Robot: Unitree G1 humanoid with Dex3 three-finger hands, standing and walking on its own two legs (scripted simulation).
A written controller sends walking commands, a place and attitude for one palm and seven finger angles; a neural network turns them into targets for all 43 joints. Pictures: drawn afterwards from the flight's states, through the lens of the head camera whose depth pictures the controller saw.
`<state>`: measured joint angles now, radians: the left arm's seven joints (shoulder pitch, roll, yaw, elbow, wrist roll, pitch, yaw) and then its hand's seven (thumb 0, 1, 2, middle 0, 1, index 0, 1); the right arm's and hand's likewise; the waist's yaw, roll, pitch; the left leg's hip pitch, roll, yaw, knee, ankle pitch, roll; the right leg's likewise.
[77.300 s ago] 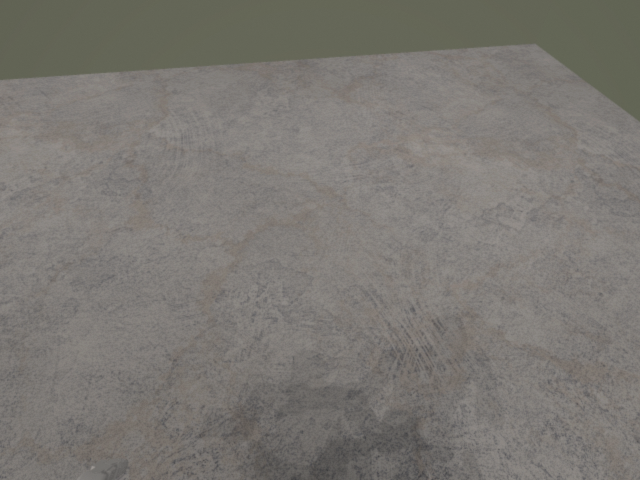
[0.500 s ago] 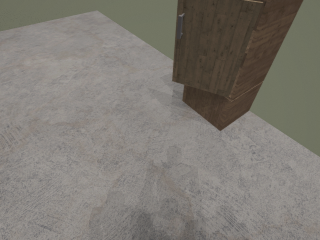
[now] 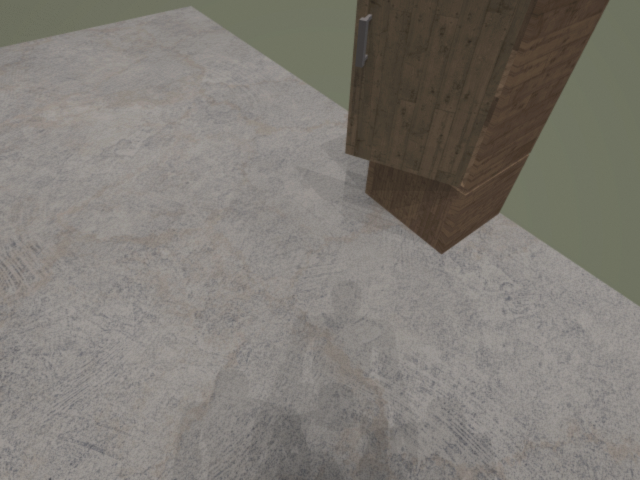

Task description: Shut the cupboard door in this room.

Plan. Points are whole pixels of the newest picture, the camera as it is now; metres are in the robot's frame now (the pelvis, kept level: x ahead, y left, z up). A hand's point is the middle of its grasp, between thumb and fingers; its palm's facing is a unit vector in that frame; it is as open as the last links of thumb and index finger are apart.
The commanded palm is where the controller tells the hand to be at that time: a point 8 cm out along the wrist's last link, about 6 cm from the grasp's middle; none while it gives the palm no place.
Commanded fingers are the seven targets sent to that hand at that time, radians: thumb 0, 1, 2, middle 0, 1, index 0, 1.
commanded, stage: look to check the result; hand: left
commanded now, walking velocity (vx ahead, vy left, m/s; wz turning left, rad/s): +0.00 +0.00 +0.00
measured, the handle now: (364, 40) +1.22 -0.08 +0.02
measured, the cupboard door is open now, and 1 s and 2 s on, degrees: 27 27 27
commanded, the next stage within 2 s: walk to a spot facing it in 0.32 s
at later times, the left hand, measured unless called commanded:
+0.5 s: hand out of the picture +0.04 +0.19 -0.17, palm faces +0.00 -0.97 -0.23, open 7.4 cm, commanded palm none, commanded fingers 0.00 0.90 0.90 -0.20 -0.30 -0.20 -0.30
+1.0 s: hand out of the picture +0.14 +0.20 -0.19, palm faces +0.11 -0.98 -0.13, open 7.4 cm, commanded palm none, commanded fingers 0.00 0.90 0.90 -0.20 -0.30 -0.20 -0.30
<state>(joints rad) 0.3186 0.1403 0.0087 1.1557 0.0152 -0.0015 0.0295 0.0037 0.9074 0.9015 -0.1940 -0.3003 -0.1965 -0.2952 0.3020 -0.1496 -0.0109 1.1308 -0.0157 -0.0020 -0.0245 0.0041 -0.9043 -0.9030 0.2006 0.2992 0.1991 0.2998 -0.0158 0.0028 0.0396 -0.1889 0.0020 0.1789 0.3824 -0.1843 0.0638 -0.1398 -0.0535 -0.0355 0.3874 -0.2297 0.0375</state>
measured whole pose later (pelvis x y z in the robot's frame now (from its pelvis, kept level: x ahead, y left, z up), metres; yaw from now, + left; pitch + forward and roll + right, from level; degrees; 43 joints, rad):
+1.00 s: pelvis +0.15 +0.03 -0.01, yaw +5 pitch +0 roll -2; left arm 0.27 0.15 0.06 1.09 0.02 0.01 -0.01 0.01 0.91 0.90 -0.19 -0.30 -0.20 -0.30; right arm 0.45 -0.11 0.00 1.12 -0.03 -0.07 -0.04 0.00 -0.90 -0.90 0.20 0.30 0.20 0.30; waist -0.03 -0.01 0.09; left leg -0.04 -0.02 0.12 0.40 -0.37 0.07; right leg -0.54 -0.07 -0.06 1.13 -0.27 -0.01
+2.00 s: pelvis +0.53 +0.05 -0.02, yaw -5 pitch +1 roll -1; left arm 0.20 0.19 0.08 0.93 0.03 0.01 0.00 0.00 0.91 0.90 -0.19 -0.30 -0.20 -0.30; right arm 0.14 -0.26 -0.06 0.96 -0.02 0.06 -0.02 0.00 -0.91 -0.90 0.20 0.30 0.20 0.30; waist 0.03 0.07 0.10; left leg -0.44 0.09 0.07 1.05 -0.53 -0.05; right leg -0.36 0.00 -0.05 0.66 -0.32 -0.03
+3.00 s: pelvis +0.63 +0.04 +0.00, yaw -24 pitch +1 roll -1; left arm 0.19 0.20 0.07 0.99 0.02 0.03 -0.05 0.01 0.91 0.90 -0.19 -0.30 -0.19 -0.30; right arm 0.40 -0.18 -0.02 1.05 -0.04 -0.02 -0.02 0.01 -0.90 -0.90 0.20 0.30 0.20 0.30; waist -0.05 0.00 0.04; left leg -0.13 0.11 0.14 0.42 -0.29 -0.03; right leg -0.43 -0.04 -0.06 0.71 -0.31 0.01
